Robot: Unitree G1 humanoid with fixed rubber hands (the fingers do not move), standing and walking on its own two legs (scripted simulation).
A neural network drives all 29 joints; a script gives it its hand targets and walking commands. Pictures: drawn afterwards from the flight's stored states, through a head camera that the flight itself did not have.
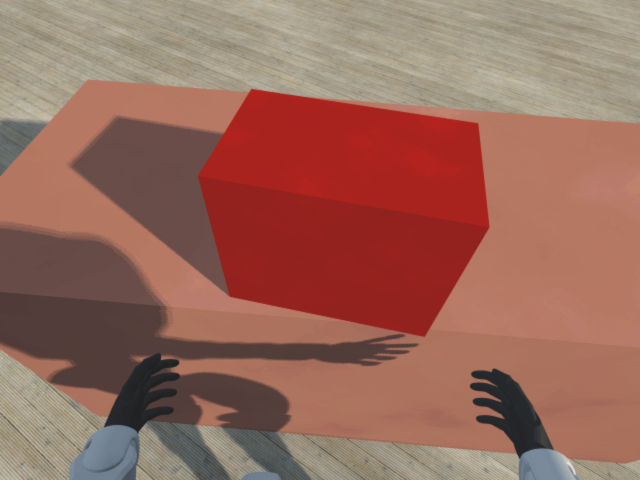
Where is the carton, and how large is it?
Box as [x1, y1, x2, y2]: [198, 89, 488, 336]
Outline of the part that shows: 251,89 198,175 230,296 424,336 488,228 488,218 477,123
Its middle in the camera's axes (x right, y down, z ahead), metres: +0.03 -0.03 +0.53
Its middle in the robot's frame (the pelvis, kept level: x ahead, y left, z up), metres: +0.42 -0.01 +0.08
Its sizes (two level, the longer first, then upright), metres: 0.296 0.178 0.243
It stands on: a pedestal, 0.72 m high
